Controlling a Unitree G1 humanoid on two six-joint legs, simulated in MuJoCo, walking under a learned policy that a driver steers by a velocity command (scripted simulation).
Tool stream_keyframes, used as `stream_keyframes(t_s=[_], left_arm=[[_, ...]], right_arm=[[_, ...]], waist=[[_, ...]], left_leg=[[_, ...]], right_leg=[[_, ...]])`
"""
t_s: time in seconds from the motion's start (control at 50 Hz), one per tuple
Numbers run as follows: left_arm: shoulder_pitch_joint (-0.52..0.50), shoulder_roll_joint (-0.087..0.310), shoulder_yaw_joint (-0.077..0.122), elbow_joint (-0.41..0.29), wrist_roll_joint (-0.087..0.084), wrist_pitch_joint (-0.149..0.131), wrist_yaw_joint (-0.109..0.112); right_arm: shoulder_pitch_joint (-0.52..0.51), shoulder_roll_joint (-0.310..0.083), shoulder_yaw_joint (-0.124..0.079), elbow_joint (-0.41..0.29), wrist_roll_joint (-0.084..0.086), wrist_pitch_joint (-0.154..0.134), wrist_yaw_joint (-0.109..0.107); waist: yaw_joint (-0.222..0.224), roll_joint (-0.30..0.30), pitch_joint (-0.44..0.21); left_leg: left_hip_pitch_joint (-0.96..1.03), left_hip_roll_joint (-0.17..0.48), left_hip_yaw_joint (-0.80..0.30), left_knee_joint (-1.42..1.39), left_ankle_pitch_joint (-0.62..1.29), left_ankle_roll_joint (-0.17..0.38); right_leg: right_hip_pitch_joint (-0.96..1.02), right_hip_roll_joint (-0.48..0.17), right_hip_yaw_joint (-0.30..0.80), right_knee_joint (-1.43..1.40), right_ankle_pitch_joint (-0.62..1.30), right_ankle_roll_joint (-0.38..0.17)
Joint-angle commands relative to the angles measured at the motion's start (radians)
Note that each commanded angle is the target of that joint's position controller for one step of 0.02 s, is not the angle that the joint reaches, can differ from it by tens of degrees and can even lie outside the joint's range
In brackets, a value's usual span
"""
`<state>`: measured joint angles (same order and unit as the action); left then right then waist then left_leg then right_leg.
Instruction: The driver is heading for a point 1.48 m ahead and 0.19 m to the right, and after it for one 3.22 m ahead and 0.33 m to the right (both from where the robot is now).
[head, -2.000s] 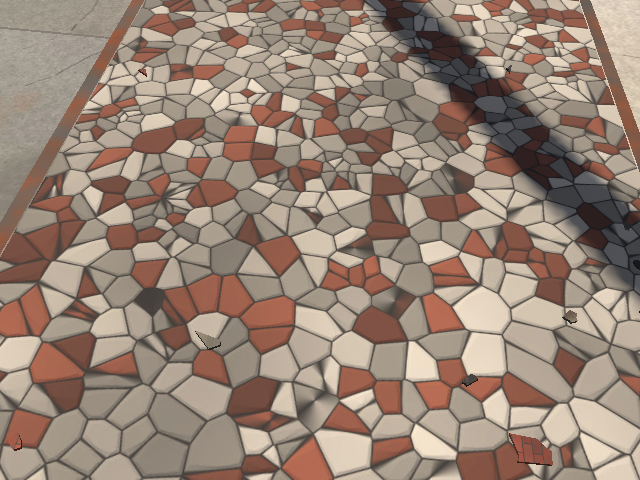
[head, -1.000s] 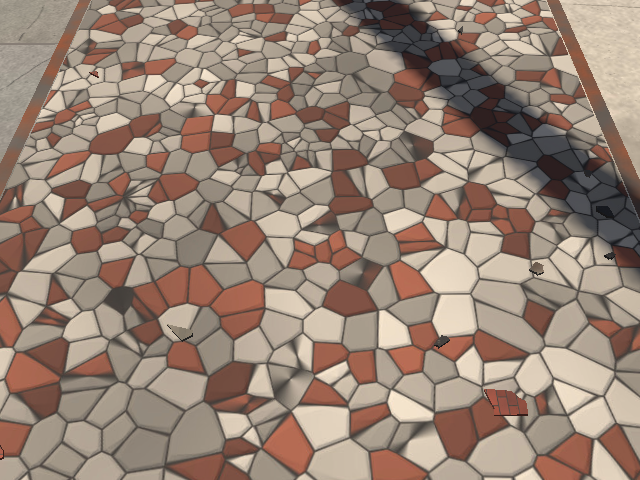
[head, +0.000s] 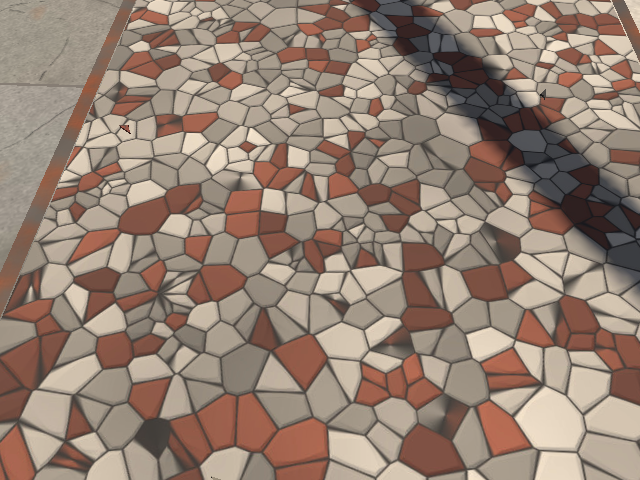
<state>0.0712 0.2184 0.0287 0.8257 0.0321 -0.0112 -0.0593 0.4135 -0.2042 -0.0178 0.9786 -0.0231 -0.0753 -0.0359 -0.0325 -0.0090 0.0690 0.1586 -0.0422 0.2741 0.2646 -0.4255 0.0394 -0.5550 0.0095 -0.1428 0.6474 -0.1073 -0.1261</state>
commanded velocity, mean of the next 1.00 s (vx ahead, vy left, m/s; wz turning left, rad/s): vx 0.50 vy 0.00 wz -0.30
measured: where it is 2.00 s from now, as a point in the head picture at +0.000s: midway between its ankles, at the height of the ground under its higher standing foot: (362, 236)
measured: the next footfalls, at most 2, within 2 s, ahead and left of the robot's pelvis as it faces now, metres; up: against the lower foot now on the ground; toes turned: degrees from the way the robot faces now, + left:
right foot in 0.04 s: +0.18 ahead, -0.05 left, +0.00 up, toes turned -6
left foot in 0.56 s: +0.52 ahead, +0.05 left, +0.00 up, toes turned -22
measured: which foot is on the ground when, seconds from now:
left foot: down 0.00-0.06, up 0.08-0.54, down 0.56-1.00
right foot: up 0.00-0.02, down 0.04-0.56, up 0.58-1.00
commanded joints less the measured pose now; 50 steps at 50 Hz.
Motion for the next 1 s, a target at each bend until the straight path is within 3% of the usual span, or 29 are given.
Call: stream_keyframes(t_s=[0.02,0.04,0.06,0.08,0.1,0.12,0.14,0.16,0.2,0.24,0.34,0.44,0.46,0.5,0.52,0.54,0.56,0.58,0.6,0.62,0.64,0.66,0.7,0.76,0.84,0.92,0.96,1.0], left_arm=[[0.223,0.119,0.04,0.007,0.003,-0.011,0.014],[0.358,0.158,0.062,0.045,0.012,-0.019,0.026],[0.392,0.265,0.095,0.048,0.016,-0.014,0.043],[0.349,0.314,0.107,0.03,-0.011,-0.006,0.038],[0.317,0.278,0.101,0.035,-0.03,-0.003,0.043],[0.271,0.228,0.089,0.033,-0.031,-0.005,0.049],[0.226,0.184,0.078,0.03,-0.025,-0.011,0.052],[0.199,0.162,0.069,0.027,-0.03,-0.02,0.058],[0.2,0.159,0.063,0.026,-0.035,-0.043,0.058],[0.23,0.191,0.07,0.033,-0.035,-0.054,0.055],[0.339,0.199,0.073,0.044,-0.034,-0.048,0.055],[0.4,0.213,0.076,0.042,-0.019,-0.042,0.066],[0.391,0.221,0.078,0.036,-0.017,-0.042,0.07],[0.327,0.243,0.084,0.013,-0.013,-0.045,0.076],[0.297,0.255,0.086,0.002,-0.012,-0.049,0.072],[0.279,0.252,0.084,-0.001,-0.02,-0.056,0.062],[0.297,0.176,0.062,-0.025,-0.029,-0.066,0.053],[0.442,0.082,0.043,-0.048,-0.054,-0.063,0.052],[0.437,0.165,0.047,-0.011,-0.017,-0.05,0.061],[0.374,0.174,0.05,-0.002,-0.006,-0.047,0.054],[0.316,0.158,0.045,-0.013,-0.002,-0.049,0.046],[0.284,0.149,0.043,-0.025,0.003,-0.046,0.038],[0.287,0.132,0.035,-0.029,0.017,-0.033,0.027],[0.22,0.114,0.02,-0.053,0.025,-0.029,0.022],[0.028,0.079,-0.01,-0.117,0.012,-0.036,0.017],[-0.056,0.097,-0.015,-0.146,-0.003,-0.047,0.028],[-0.044,0.112,-0.01,-0.151,-0.007,-0.056,0.038],[0.078,0.137,0.004,-0.114,-0.001,-0.073,0.052]], right_arm=[[-0.017,-0.212,-0.046,-0.051,-0.008,0.01,-0.014],[-0.049,-0.221,-0.049,-0.067,-0.004,0.013,-0.003],[-0.025,-0.132,-0.031,-0.111,0.002,0.006,0.012],[-0.061,-0.136,-0.036,-0.178,0.01,-0.004,0.027],[-0.157,-0.159,-0.036,-0.197,0.0,-0.019,0.033],[-0.164,-0.159,-0.033,-0.205,0.01,-0.033,0.037],[-0.148,-0.156,-0.035,-0.19,0.008,-0.033,0.034],[-0.135,-0.15,-0.033,-0.189,-0.01,-0.016,0.034],[-0.116,-0.131,-0.029,-0.19,-0.03,0.022,0.041],[-0.159,-0.12,-0.026,-0.214,-0.029,0.04,0.047],[-0.371,-0.123,-0.019,-0.293,-0.02,0.044,0.052],[-0.502,-0.135,-0.01,-0.35,-0.008,0.027,0.059],[-0.5,-0.145,-0.01,-0.357,-0.006,0.022,0.058],[-0.401,-0.177,-0.02,-0.336,-0.002,0.013,0.052],[-0.297,-0.204,-0.032,-0.303,0.0,0.007,0.043],[-0.154,-0.232,-0.045,-0.266,-0.005,-0.005,0.032],[0.006,-0.297,-0.06,-0.255,-0.028,-0.013,0.014],[-0.012,-0.383,-0.08,-0.259,-0.045,-0.001,0.012],[-0.073,-0.301,-0.074,-0.262,-0.025,0.011,0.02],[-0.132,-0.209,-0.053,-0.266,-0.014,0.01,0.028],[-0.161,-0.164,-0.041,-0.255,-0.013,0.007,0.036],[-0.156,-0.155,-0.036,-0.239,-0.011,0.001,0.037],[-0.124,-0.156,-0.035,-0.201,0.002,-0.012,0.044],[-0.076,-0.167,-0.04,-0.169,0.018,-0.023,0.052],[-0.022,-0.186,-0.052,-0.139,0.018,-0.008,0.048],[0.03,-0.212,-0.065,-0.121,0.013,-0.001,0.051],[0.027,-0.223,-0.072,-0.122,0.011,0.004,0.049],[0.006,-0.222,-0.075,-0.128,0.016,0.008,0.045]], waist=[[0.136,0.115,-0.123],[0.212,0.065,-0.185],[0.178,-0.116,-0.255],[0.136,-0.18,-0.312],[0.142,-0.035,-0.189],[0.103,0.015,-0.091],[0.051,0.075,-0.029],[0.02,0.077,-0.017],[-0.003,0.042,-0.043],[0.0,0.018,-0.043],[0.085,-0.043,-0.025],[0.135,-0.064,-0.029],[0.126,-0.071,-0.03],[0.064,-0.083,-0.047],[0.017,-0.077,-0.091],[-0.059,-0.023,-0.165],[-0.108,0.077,-0.313],[-0.013,0.333,-0.398],[0.007,0.197,-0.306],[0.012,0.082,-0.169],[0.017,0.039,-0.102],[0.024,0.075,-0.077],[0.049,0.127,-0.076],[0.052,0.113,-0.079],[0.013,0.113,-0.026],[-0.013,0.104,-0.044],[0.003,0.106,-0.051],[0.065,0.066,-0.086]], left_leg=[[-0.061,0.306,-0.039,0.407,1.322,0.048],[-0.189,0.276,-0.027,0.665,1.098,0.042],[-0.509,0.157,-0.03,1.017,0.36,0.01],[-0.826,-0.032,-0.223,1.262,-0.12,-0.018],[-0.926,0.056,-0.338,1.222,-0.008,-0.005],[-0.902,0.094,-0.327,1.132,0.076,-0.006],[-0.845,0.127,-0.321,1.039,0.107,-0.013],[-0.786,0.142,-0.322,0.982,0.113,-0.032],[-0.716,0.15,-0.306,0.907,0.121,-0.064],[-0.728,0.151,-0.282,0.823,0.171,-0.087],[-0.823,0.13,-0.267,0.57,0.354,-0.105],[-0.815,0.077,-0.274,0.388,0.39,-0.081],[-0.781,0.071,-0.286,0.352,0.379,-0.071],[-0.606,0.048,-0.299,0.272,0.322,-0.042],[-0.461,0.02,-0.29,0.253,0.281,-0.025],[-0.267,0.039,-0.298,0.188,0.302,0.0],[-0.048,0.245,-0.497,0.158,0.087,0.046],[0.145,0.492,-0.986,0.036,0.016,0.17],[0.037,0.466,-1.068,-0.004,-0.144,0.187],[-0.111,0.409,-0.906,-0.025,-0.133,0.171],[-0.205,0.35,-0.767,-0.035,0.005,0.157],[-0.25,0.302,-0.669,-0.041,0.136,0.144],[-0.29,0.251,-0.576,-0.045,0.354,0.149],[-0.287,0.234,-0.533,-0.06,0.49,0.186],[-0.351,0.194,-0.492,-0.098,0.42,0.18],[-0.342,0.203,-0.515,-0.042,0.484,0.162],[-0.337,0.215,-0.552,0.009,0.479,0.146],[-0.388,0.172,-0.549,0.143,0.471,0.11]], right_leg=[[0.266,0.09,-0.014,-0.041,-0.138,-0.085],[0.467,0.077,0.052,-0.152,-0.135,-0.127],[0.716,-0.184,0.417,-0.173,-0.191,-0.223],[0.854,-0.342,0.917,-0.319,-0.153,-0.366],[0.771,-0.326,0.791,-0.373,-0.149,-0.324],[0.633,-0.303,0.685,-0.402,-0.091,-0.281],[0.521,-0.25,0.592,-0.417,0.018,-0.228],[0.448,-0.201,0.519,-0.423,0.111,-0.202],[0.387,-0.146,0.437,-0.428,0.24,-0.186],[0.36,-0.111,0.398,-0.435,0.286,-0.173],[0.44,-0.08,0.414,-0.422,0.276,-0.116],[0.557,-0.11,0.474,-0.352,0.356,-0.103],[0.565,-0.122,0.493,-0.335,0.368,-0.092],[0.521,-0.128,0.511,-0.279,0.425,-0.052],[0.49,-0.109,0.508,-0.186,0.515,-0.031],[0.438,-0.048,0.463,0.001,0.505,-0.007],[0.332,0.014,0.387,0.27,0.254,0.013],[0.029,0.171,0.283,0.525,-0.44,0.048],[-0.065,0.081,0.289,0.619,-0.396,0.035],[-0.05,0.045,0.286,0.604,-0.288,0.038],[-0.03,0.023,0.274,0.556,-0.235,0.043],[-0.014,0.005,0.268,0.515,-0.223,0.049],[0.027,-0.011,0.233,0.464,-0.218,0.068],[-0.008,-0.04,0.172,0.37,-0.194,0.101],[0.016,-0.052,0.132,0.111,-0.073,0.144],[0.117,-0.019,0.118,-0.025,-0.023,0.15],[0.185,-0.01,0.13,-0.081,-0.051,0.138],[0.388,0.003,0.138,-0.204,-0.05,0.113]])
